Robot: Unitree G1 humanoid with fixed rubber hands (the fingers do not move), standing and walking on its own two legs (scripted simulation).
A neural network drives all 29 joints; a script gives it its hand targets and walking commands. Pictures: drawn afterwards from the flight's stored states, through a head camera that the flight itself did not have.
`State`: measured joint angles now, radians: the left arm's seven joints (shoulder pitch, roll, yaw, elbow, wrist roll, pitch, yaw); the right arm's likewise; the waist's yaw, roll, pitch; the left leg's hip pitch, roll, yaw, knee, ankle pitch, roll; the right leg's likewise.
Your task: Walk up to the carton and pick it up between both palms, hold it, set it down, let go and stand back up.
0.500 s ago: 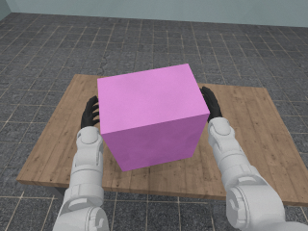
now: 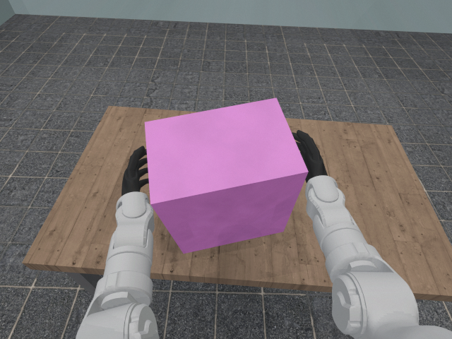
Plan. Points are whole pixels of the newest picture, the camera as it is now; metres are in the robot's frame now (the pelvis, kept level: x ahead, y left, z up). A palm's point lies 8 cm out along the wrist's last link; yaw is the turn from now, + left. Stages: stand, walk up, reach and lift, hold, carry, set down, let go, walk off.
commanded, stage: set down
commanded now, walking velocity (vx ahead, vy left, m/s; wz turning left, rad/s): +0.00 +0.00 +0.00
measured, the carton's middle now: (224, 185) +0.41 +0.02 +0.01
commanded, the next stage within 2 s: none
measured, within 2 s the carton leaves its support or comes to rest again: rests again in 1.34 s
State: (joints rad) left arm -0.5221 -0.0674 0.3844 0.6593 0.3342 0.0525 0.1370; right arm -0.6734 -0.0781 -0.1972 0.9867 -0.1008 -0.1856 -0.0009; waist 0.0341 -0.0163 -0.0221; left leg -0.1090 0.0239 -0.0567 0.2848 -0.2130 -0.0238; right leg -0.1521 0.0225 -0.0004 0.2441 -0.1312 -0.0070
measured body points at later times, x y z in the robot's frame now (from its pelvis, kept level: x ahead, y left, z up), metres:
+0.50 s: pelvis +0.00 +0.00 +0.00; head +0.02 +0.01 +0.45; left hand +0.37 +0.19 +0.05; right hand +0.41 -0.14 +0.08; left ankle -0.04 +0.13 -0.75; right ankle +0.00 -0.11 -0.75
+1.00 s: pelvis +0.00 +0.00 +0.00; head +0.03 +0.01 +0.45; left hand +0.38 +0.19 +0.05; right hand +0.41 -0.15 +0.07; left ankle -0.04 +0.13 -0.75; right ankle +0.00 -0.11 -0.75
